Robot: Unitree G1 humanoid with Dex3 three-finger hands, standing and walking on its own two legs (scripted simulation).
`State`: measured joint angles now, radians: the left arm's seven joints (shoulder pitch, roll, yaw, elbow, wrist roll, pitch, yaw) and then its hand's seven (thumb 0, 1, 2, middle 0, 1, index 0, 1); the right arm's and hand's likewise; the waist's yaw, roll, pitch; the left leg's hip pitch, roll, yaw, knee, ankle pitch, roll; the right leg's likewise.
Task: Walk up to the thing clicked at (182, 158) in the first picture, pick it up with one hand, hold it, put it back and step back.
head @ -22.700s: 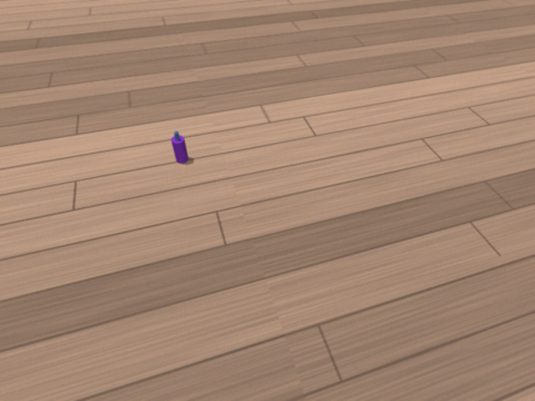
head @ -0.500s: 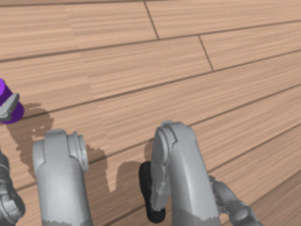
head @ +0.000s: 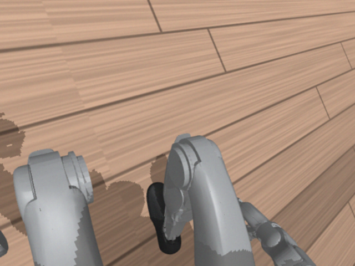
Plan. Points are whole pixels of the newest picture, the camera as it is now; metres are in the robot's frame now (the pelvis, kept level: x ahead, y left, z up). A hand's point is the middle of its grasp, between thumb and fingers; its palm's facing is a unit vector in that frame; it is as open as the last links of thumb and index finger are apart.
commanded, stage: lower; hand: left
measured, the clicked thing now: out of the picture +0.40 +0.33 -0.16
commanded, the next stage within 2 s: loosen in 0.76 s
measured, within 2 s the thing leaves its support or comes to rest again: rests again in 1.82 s
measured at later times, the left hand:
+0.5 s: hand out of the picture +0.41 +0.33 -0.16, palm faces +0.51 -0.86 -0.01, open 9.6 cm
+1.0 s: hand out of the picture +0.41 +0.33 -0.17, palm faces +0.50 -0.86 +0.00, open 9.5 cm
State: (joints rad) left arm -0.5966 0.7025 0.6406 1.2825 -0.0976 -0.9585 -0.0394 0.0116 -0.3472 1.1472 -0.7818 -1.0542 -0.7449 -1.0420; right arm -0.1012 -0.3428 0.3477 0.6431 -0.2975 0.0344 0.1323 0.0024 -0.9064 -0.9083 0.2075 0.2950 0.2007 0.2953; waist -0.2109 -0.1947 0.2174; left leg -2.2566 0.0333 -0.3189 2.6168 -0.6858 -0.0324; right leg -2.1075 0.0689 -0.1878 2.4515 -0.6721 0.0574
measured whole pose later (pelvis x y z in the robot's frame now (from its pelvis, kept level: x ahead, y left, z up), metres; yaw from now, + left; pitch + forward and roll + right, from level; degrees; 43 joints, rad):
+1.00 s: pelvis -0.01 +0.01 -0.01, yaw -3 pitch +12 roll -17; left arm -0.60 0.81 0.62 1.40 -0.10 -1.06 0.02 0.00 -0.31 1.09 -0.79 -1.01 -0.75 -1.00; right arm -0.17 -0.36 0.47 0.58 -0.35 0.02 0.14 0.00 -0.90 -0.90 0.21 0.30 0.20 0.30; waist -0.21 -0.27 0.29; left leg -2.22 0.04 -0.38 2.66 -0.70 -0.01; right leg -2.05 0.10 -0.23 2.44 -0.65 0.07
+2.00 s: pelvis -0.01 +0.01 +0.01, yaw -1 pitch +17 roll -16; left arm -0.49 0.76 0.61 1.02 -0.19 -0.82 -0.16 -0.02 -0.53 0.06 -0.09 -0.06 -0.10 -0.05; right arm -0.04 -0.35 0.32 0.60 -0.23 0.04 0.11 0.00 -0.91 -0.90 0.21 0.30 0.20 0.30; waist -0.13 -0.18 0.14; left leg -2.25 0.04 -0.33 2.59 -0.68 0.00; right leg -2.07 0.07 -0.20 2.39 -0.66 0.05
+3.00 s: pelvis +0.06 +0.00 +0.36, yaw +13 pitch +20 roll -3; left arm 0.21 0.30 0.14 0.26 -0.01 0.18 0.17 -0.01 -0.56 0.04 -0.05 -0.05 -0.06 -0.05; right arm 0.19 -0.23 0.01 0.52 0.04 0.01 -0.14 0.01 -0.90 -0.91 0.21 0.30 0.20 0.30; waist -0.04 0.01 -0.16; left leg -1.14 0.06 -0.06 1.35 -0.55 -0.02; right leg -1.06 -0.01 -0.06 1.30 -0.58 0.01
